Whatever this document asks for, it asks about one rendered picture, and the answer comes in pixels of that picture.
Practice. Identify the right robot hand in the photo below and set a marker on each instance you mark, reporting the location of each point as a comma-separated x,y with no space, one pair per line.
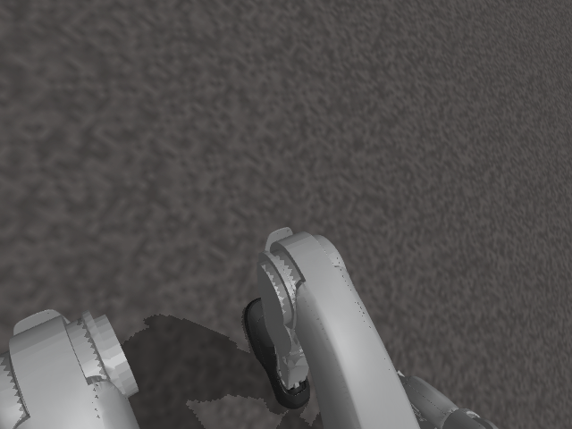
427,402

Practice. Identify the right robot arm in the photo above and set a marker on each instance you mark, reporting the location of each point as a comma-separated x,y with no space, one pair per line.
465,418

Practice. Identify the right robot foot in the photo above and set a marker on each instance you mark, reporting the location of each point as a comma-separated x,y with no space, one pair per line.
264,351

